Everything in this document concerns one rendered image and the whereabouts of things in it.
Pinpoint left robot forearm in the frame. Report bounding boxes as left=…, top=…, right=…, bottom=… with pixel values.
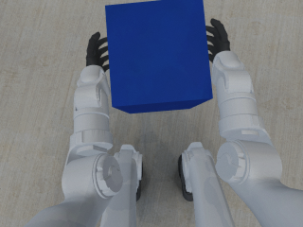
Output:
left=63, top=64, right=113, bottom=171

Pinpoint robot right foot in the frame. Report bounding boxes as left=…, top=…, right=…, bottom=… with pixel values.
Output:
left=178, top=154, right=193, bottom=201

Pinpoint carton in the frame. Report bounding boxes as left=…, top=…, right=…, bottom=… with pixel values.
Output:
left=105, top=0, right=213, bottom=114

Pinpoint robot left hand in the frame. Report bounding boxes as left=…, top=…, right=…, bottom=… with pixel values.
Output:
left=86, top=32, right=110, bottom=72

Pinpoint robot right hand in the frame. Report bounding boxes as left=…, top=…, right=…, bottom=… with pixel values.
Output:
left=205, top=18, right=231, bottom=63

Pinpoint right robot forearm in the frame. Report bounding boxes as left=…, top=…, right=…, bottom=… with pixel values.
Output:
left=211, top=50, right=276, bottom=148

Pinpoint robot right upper arm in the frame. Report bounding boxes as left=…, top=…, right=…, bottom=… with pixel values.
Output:
left=215, top=139, right=303, bottom=227

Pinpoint left robot thigh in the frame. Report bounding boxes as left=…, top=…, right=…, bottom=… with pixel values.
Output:
left=99, top=149, right=142, bottom=227

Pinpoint robot left upper arm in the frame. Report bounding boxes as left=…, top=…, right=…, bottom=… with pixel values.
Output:
left=24, top=153, right=123, bottom=227

